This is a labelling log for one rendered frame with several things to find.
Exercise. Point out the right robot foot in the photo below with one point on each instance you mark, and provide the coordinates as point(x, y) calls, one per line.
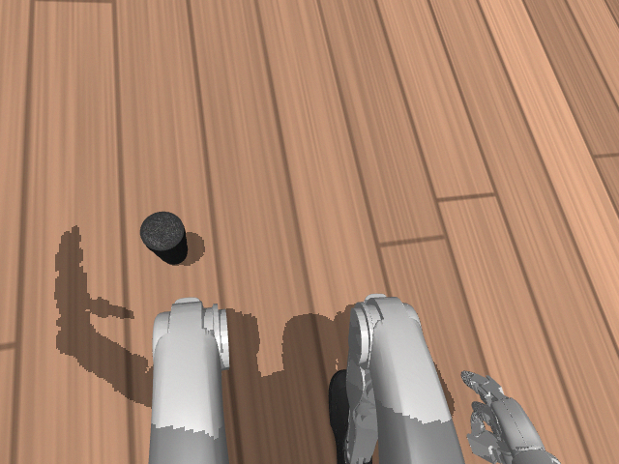
point(339, 412)

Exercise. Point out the right robot hand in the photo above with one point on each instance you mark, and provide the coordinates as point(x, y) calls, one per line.
point(513, 432)

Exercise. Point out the cup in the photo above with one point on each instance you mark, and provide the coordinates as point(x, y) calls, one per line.
point(164, 234)

